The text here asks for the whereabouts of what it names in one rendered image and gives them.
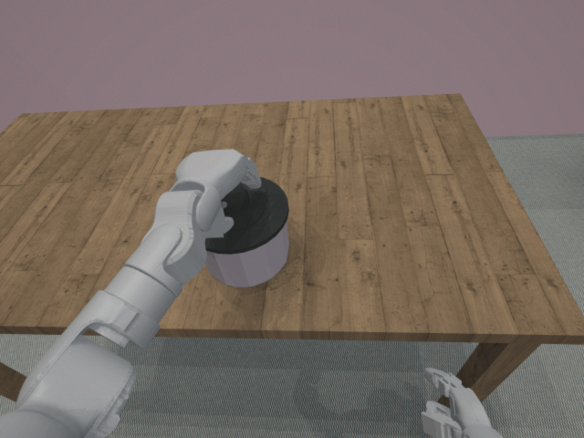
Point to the right robot hand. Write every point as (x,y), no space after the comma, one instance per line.
(465,408)

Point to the table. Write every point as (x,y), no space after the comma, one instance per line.
(402,226)

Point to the robot left upper arm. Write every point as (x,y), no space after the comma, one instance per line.
(82,396)

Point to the left robot hand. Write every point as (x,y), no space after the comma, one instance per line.
(224,170)

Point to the knob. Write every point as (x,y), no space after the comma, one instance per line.
(237,201)

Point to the left robot forearm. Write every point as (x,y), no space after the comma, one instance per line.
(130,308)

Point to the pot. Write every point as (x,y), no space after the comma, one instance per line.
(253,267)

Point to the lid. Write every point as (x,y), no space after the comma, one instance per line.
(257,225)

